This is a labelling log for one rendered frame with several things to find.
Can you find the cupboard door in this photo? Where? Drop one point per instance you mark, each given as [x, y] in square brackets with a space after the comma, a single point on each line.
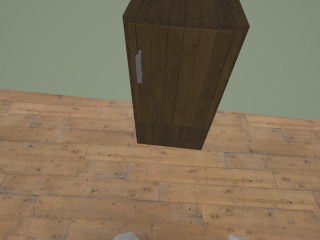
[183, 72]

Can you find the handle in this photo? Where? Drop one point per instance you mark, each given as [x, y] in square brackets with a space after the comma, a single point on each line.
[138, 67]

